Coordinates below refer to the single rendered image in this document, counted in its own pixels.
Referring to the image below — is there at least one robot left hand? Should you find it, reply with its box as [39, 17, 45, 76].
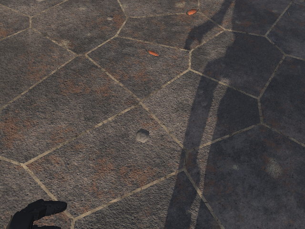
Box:
[6, 198, 68, 229]

